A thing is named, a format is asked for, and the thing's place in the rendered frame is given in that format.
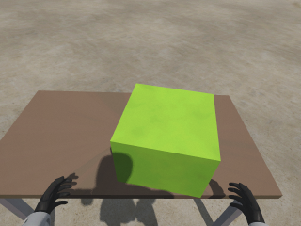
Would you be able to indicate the robot left forearm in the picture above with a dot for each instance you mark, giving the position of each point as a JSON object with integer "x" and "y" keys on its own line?
{"x": 38, "y": 219}

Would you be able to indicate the carton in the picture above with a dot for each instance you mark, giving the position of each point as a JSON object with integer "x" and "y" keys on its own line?
{"x": 167, "y": 139}

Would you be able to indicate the table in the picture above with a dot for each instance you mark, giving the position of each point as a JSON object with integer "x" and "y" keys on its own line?
{"x": 68, "y": 133}

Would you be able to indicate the left robot hand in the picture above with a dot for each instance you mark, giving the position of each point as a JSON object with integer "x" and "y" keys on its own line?
{"x": 48, "y": 202}

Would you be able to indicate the right robot hand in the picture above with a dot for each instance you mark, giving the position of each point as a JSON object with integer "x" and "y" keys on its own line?
{"x": 249, "y": 207}

